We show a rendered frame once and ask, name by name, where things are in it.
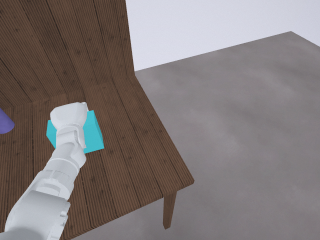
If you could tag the left robot upper arm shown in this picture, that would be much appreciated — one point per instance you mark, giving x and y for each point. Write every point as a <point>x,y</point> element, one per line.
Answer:
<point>40,216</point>

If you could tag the left robot forearm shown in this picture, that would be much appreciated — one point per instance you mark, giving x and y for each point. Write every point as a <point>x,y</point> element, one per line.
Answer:
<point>60,172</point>

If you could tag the table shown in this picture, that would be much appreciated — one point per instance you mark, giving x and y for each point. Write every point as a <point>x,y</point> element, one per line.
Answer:
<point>59,52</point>

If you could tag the robot left hand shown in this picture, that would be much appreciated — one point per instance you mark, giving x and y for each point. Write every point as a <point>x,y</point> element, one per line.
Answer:
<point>73,113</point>

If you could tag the sponge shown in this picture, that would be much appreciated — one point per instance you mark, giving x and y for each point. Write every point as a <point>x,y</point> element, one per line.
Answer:
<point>92,133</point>

